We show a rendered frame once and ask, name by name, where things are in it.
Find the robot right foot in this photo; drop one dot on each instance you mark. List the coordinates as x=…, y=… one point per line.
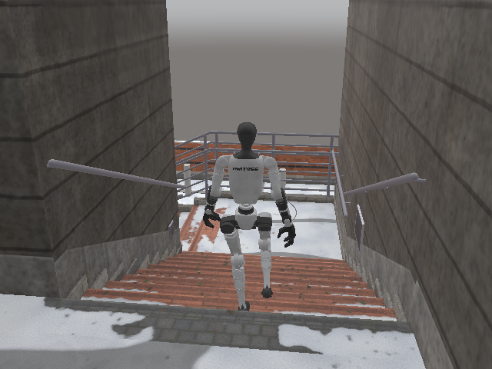
x=267, y=292

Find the robot left thigh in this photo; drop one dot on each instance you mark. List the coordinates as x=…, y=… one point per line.
x=231, y=235

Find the left robot forearm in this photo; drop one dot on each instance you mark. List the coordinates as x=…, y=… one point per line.
x=210, y=203

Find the right robot hand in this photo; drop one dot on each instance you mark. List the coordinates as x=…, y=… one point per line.
x=291, y=235

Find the robot left upper arm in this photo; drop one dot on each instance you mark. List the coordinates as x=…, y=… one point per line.
x=218, y=174

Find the left robot hand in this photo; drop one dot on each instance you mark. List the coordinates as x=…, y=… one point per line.
x=214, y=216

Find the right robot forearm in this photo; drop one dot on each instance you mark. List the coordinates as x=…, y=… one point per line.
x=284, y=210

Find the robot right upper arm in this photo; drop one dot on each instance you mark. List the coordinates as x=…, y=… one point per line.
x=274, y=176

